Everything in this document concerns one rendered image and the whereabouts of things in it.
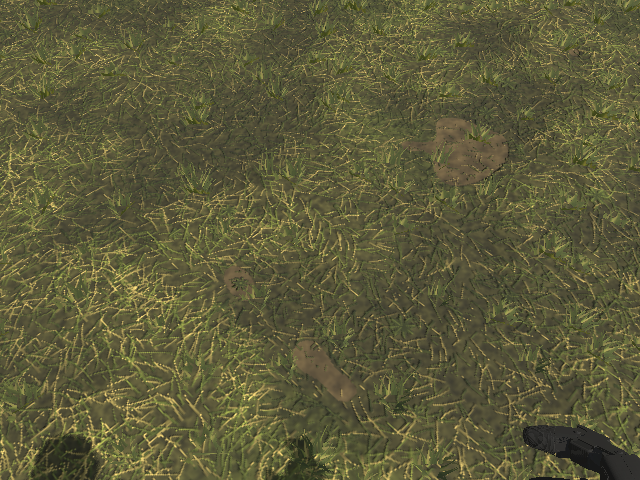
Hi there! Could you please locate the robot right hand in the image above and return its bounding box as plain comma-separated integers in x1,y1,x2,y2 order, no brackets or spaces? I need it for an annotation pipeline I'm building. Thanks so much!
523,425,640,480

